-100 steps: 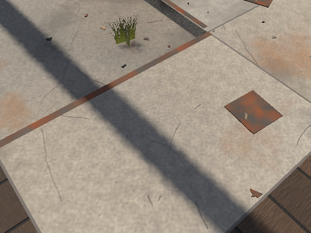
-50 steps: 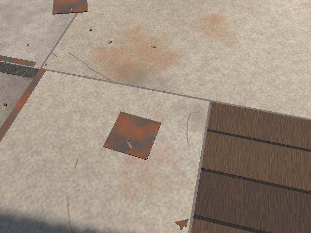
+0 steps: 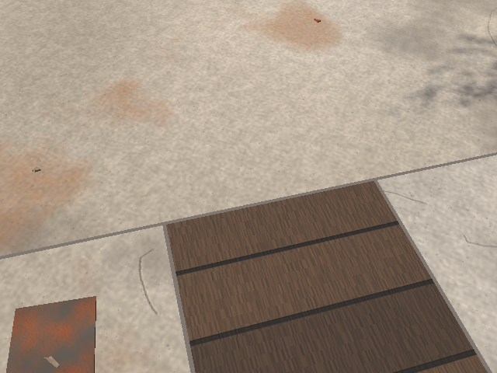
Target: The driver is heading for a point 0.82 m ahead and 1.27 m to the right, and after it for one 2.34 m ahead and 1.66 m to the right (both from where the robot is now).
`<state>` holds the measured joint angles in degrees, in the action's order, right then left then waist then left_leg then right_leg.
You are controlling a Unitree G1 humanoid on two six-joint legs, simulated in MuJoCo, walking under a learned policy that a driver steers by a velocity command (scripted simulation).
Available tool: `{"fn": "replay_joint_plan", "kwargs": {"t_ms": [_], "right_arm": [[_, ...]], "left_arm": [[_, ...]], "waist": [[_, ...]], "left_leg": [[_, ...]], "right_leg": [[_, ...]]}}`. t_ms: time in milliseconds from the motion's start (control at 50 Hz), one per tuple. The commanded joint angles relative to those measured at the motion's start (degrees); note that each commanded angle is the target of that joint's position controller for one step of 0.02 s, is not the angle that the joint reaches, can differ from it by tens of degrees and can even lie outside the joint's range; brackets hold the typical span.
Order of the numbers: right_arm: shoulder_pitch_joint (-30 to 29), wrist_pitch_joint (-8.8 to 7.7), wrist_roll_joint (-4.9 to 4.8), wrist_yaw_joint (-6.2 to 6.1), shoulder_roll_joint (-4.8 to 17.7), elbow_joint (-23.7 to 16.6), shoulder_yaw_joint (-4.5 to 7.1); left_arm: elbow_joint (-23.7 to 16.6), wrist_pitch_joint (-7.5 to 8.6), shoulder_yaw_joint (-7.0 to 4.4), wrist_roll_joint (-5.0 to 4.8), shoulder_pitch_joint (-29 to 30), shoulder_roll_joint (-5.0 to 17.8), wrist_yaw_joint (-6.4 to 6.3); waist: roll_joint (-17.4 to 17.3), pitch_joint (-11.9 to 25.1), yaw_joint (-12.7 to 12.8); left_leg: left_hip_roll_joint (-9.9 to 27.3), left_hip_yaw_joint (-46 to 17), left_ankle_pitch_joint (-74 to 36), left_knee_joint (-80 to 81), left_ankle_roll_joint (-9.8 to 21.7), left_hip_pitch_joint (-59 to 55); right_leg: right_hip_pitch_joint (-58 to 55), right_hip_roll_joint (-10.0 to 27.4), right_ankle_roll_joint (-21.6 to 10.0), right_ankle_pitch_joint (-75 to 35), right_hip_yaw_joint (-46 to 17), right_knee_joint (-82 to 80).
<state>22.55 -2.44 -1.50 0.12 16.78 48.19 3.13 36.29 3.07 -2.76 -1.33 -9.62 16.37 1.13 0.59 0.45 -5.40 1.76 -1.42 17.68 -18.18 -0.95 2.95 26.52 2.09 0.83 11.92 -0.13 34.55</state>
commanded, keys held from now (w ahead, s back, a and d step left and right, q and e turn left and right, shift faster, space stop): w+e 1.00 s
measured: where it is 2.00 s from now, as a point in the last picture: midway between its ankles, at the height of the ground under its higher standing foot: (372, 233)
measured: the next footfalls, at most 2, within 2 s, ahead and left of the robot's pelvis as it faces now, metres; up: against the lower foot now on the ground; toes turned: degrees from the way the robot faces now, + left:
right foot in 0.06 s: +0.12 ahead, -0.13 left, +0.00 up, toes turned -1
left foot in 0.52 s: +0.45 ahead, +0.06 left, +0.00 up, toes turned -15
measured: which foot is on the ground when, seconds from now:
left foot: down 0.00-0.06, up 0.08-0.50, down 0.52-1.00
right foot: up 0.00-0.04, down 0.06-0.52, up 0.54-1.00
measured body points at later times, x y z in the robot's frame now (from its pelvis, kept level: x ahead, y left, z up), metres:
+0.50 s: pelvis +0.25 -0.03 -0.01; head +0.28 -0.04 +0.44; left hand +0.29 +0.27 -0.12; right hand +0.46 -0.30 -0.07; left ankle +0.41 +0.06 -0.74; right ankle +0.09 -0.13 -0.74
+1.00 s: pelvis +0.50 -0.12 -0.02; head +0.53 -0.15 +0.43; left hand +0.82 -0.03 -0.08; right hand +0.37 -0.39 -0.15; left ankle +0.41 +0.07 -0.74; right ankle +0.57 -0.28 -0.73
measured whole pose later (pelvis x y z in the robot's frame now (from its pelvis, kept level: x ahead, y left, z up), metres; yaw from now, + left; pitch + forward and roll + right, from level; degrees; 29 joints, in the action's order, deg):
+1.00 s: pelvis +0.50 -0.12 -0.02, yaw -30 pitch +2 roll +3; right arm 19.0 -3.1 -1.6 0.0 18.7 48.0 4.8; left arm 33.3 1.1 -2.8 -1.2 -3.8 16.2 3.1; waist 1.3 -3.3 -5.1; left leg 2.3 14.5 23.8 -18.1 -3.0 -5.9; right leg 32.0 2.9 -4.5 6.5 2.1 34.9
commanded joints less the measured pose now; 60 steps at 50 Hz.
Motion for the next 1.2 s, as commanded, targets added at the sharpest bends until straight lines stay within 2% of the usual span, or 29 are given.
{"fn": "replay_joint_plan", "kwargs": {"t_ms": [20, 40, 60, 80, 100, 120, 140, 180, 240, 340, 460, 500, 520, 540, 560, 580, 600, 640, 720, 920, 960, 1000, 1020, 1040, 1060, 1080, 1100, 1140, 1200], "right_arm": [[-3.05, -0.49, -0.44, 0.22, 11.04, -3.59, 2.41], [-2.73, -0.67, 0.08, 0.25, 9.56, -3.47, 1.87], [-3.12, -1.08, 0.92, 0.28, 6.48, -4.00, 0.79], [-2.42, -2.29, 1.63, 0.05, 2.30, -7.80, -0.63], [-5.62, -3.53, 0.86, -0.21, 6.39, -8.48, 0.35], [-7.31, -4.35, -0.56, 0.33, 9.02, -9.25, 1.19], [-8.71, -4.74, -0.55, 0.60, 8.40, -8.99, 0.89], [-9.78, -4.85, 1.45, 0.92, 7.48, -9.03, 1.10], [-10.69, -4.01, 2.10, 1.44, 5.84, -9.26, 0.77], [-22.59, -4.03, 1.75, 1.77, 3.34, -12.32, -0.55], [-24.36, -4.69, 1.02, 1.96, 6.91, -13.71, 0.89], [-16.05, -4.96, 1.24, 1.33, 9.09, -12.00, 2.43], [-6.94, -5.03, 2.09, 0.78, 11.67, -11.14, 3.30], [-0.88, -4.22, 2.80, 0.65, 16.32, -9.64, 4.45], [-1.01, -3.81, 1.72, 1.08, 12.10, -9.47, 3.54], [-4.28, -3.47, 1.38, 0.77, 8.03, -10.08, 2.50], [-7.24, -3.12, 1.69, 0.57, 6.62, -10.20, 2.03], [-10.44, -3.07, 2.56, 0.41, 4.42, -9.40, 1.38], [-10.97, -4.25, 1.79, 0.31, 6.01, -7.45, 2.30], [-6.32, -2.22, 0.19, -0.06, 11.38, -3.80, 3.74], [-6.10, -1.36, -0.34, -0.27, 13.02, -3.62, 4.22], [-6.81, -0.38, -0.85, -0.70, 13.84, -4.00, 4.39], [-6.15, -0.40, -0.24, -1.02, 11.93, -4.53, 3.55], [-1.81, -1.20, 2.57, -0.58, 4.34, -7.80, 1.02], [-4.13, -3.32, 1.84, 0.02, 5.14, -9.10, 0.30], [-11.03, -4.47, -0.66, 0.58, 9.91, -10.74, 1.62], [-12.59, -5.23, -0.89, 0.63, 9.27, -11.38, 1.24], [-11.33, -5.07, 1.43, 0.03, 9.25, -10.08, 1.59], [-10.20, -3.37, 2.26, 0.20, 7.67, -9.49, 1.38]], "left_arm": [[-4.02, 1.26, -1.85, -0.44, 1.00, 5.74, 0.25], [-2.37, 0.99, -2.84, -0.55, -4.36, 7.50, -0.16], [-0.86, 0.77, -3.95, -0.43, -12.10, 10.13, -0.68], [-0.34, 0.34, -5.34, 0.74, -17.83, 17.17, -0.81], [0.07, 0.89, -4.38, 0.31, -19.13, 13.81, -0.15], [-0.22, 1.40, -3.20, 0.68, -15.42, 10.95, 0.09], [-0.83, 1.66, -2.68, 1.15, -13.04, 9.13, 0.21], [-1.39, 1.49, -1.97, 1.48, -9.23, 7.06, 0.14], [-1.22, 1.47, -2.23, 0.86, -7.84, 7.62, -0.64], [1.36, 1.08, -3.34, 0.17, -11.49, 10.39, -2.11], [3.46, 0.01, -3.89, -0.39, -13.85, 10.41, -2.53], [3.18, -0.57, -3.36, 0.03, -13.14, 8.74, -2.35], [1.74, -0.65, -2.17, 0.94, -12.27, 5.81, -2.16], [0.50, -0.05, -0.58, -0.10, -20.09, 0.28, -2.14], [1.19, 0.27, -1.11, -1.34, -21.15, 4.82, -2.29], [1.11, 0.07, -2.32, -1.65, -15.34, 9.08, -2.27], [0.38, -0.20, -2.44, -0.94, -11.23, 9.52, -2.34], [-0.46, -0.64, -2.62, -0.14, -8.54, 7.82, -1.91], [-1.86, -1.99, -1.69, -0.10, -6.52, 3.83, -1.45], [-6.52, -0.98, -0.86, -0.19, 8.37, 3.21, 1.83], [-7.22, -1.22, -1.72, 0.12, 7.57, 4.90, 2.12], [-4.98, -1.72, -4.01, 0.23, -3.05, 8.67, 1.78], [-2.13, -2.27, -6.07, -0.05, -13.52, 12.31, 0.89], [-1.71, -2.38, -7.43, -0.70, -15.17, 19.49, -0.08], [-4.29, -1.18, -6.34, -0.44, -15.66, 17.85, 0.38], [-3.52, -0.18, -4.91, 0.16, -14.30, 13.37, 0.86], [-3.11, 0.36, -4.41, 0.23, -11.93, 12.01, 0.88], [-4.21, 0.50, -3.28, 0.74, -4.99, 8.90, 0.50], [-3.99, 0.84, -3.14, 1.00, -3.26, 8.87, -0.33]], "waist": [[-8.39, -2.41, 4.53], [-7.16, 0.28, 7.19], [-2.33, 5.63, 11.07], [15.38, 11.12, 11.14], [13.50, 10.69, 12.39], [10.81, 4.02, 10.63], [7.40, 1.36, 9.62], [4.12, -1.54, 6.88], [4.46, -2.01, 5.17], [3.81, -3.80, 8.37], [5.29, -3.01, 7.30], [5.47, 2.01, 2.88], [2.35, 10.70, -1.31], [-14.71, 20.54, 1.23], [-16.81, 19.70, 1.34], [-10.58, 10.78, 0.41], [-6.20, 5.61, 1.09], [-6.29, 0.41, 3.75], [-5.39, -2.33, 5.11], [-3.15, -5.75, 0.99], [-4.38, -4.00, 2.75], [-4.84, 2.68, 9.55], [-2.54, 7.93, 14.46], [13.08, 12.09, 9.93], [11.32, 22.52, 10.97], [5.72, 15.63, 12.90], [4.23, 9.10, 11.00], [1.51, 3.73, 6.09], [2.20, 2.53, 4.05]], "left_leg": [[12.28, -8.21, -4.46, 4.18, 10.11, 8.15], [10.43, -5.32, -11.06, -2.28, 8.57, 9.86], [6.74, 0.05, -13.07, -16.70, 5.68, 14.44], [-1.37, 5.71, 1.15, -38.93, 0.82, 33.59], [-2.15, -1.90, 12.71, -48.99, 0.81, 41.63], [1.19, -3.13, 9.31, -52.62, 2.33, 46.61], [3.00, -2.76, 4.60, -51.49, 3.31, 45.50], [4.87, -3.08, -1.29, -44.43, 2.94, 41.33], [3.57, -1.31, -6.04, -36.72, 0.31, 37.38], [-0.43, -0.60, -20.46, -16.75, -2.24, 28.77], [-1.34, -2.89, -17.00, -10.28, 0.57, 22.29], [-1.67, -0.89, -14.56, -7.50, 3.25, 9.29], [5.96, -7.68, -12.07, -9.63, 6.71, -6.02], [20.23, -32.95, -0.43, -5.87, 15.40, -27.10], [22.80, -44.44, 11.62, 0.07, 16.47, -25.99], [20.57, -35.75, 12.92, 1.48, 14.03, -18.43], [18.34, -27.24, 6.00, 1.90, 12.51, -10.81], [14.20, -16.83, -4.52, 4.98, 11.46, 0.01], [14.02, -7.15, -13.26, 9.89, 12.93, 4.93], [13.93, 8.81, -24.00, 8.70, 9.13, -4.29], [14.34, 10.87, -39.39, 2.85, 7.99, -7.47], [12.72, 13.83, -54.05, -13.85, 6.08, -5.77], [10.64, 14.56, -47.13, -28.57, 3.89, 4.18], [2.34, 13.82, -0.14, -50.57, 0.06, 30.08], [-3.74, -0.75, 17.68, -60.56, -0.18, 39.26], [-0.55, -3.82, 12.33, -61.27, 0.84, 44.75], [1.65, -3.17, 7.24, -56.94, 1.72, 44.48], [5.09, -3.54, 1.27, -48.33, 1.00, 36.86], [4.86, -2.26, -1.95, -42.84, -1.45, 31.75]], "right_leg": [[-10.90, -2.24, -2.39, -2.67, 3.09, -6.25], [-18.75, -3.00, -3.97, -1.63, 3.00, -7.17], [-29.45, 2.35, -6.48, 0.39, -3.99, -8.51], [-43.00, 16.05, -15.53, 12.01, -31.11, -14.77], [-42.04, 18.32, -18.89, 19.77, -44.20, -21.34], [-38.30, 17.77, -17.94, 19.43, -38.43, -21.41], [-33.78, 14.85, -16.93, 14.43, -32.20, -21.37], [-26.15, 10.70, -15.51, 3.59, -24.70, -23.17], [-20.70, 8.32, -15.99, -5.46, -19.22, -25.34], [-13.83, 5.39, -13.43, -8.05, -13.96, -24.28], [-19.60, 8.51, -10.68, -8.80, -20.32, -17.27], [-18.77, 4.76, -8.32, -17.82, -18.65, -7.24], [-11.92, 1.24, -6.26, -12.28, -16.04, 7.57], [8.07, -7.26, -1.94, 15.57, -9.25, 28.75], [16.20, -4.21, -1.31, 21.49, -10.71, 38.34], [18.95, -1.46, -1.09, 16.52, -10.08, 40.89], [17.66, 0.83, -0.89, 12.16, -7.77, 40.03], [13.42, 3.98, -1.02, 7.59, -7.45, 35.39], [12.87, 5.62, -0.41, 4.04, -5.99, 28.95], [10.18, 3.16, -3.15, -10.48, 0.96, 2.84], [6.28, 0.29, -5.27, -4.76, 3.63, 1.31], [-9.03, -4.74, -8.46, -2.81, 6.64, -1.47], [-25.79, -5.07, -10.80, -4.60, 3.53, -2.96], [-46.01, 10.30, -19.40, 1.20, -24.74, -4.96], [-51.67, 17.42, -25.67, 12.00, -49.14, -15.14], [-47.78, 16.00, -21.81, 10.25, -42.01, -17.87], [-39.80, 13.77, -19.95, 5.66, -34.53, -18.00], [-25.72, 9.44, -17.45, -6.20, -24.71, -18.86], [-17.12, 7.42, -18.14, -14.89, -20.04, -21.21]]}}
Over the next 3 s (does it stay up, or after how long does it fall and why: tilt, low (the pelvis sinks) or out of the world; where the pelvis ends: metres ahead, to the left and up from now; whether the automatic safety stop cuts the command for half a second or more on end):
stays up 1.02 -1.01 -0.02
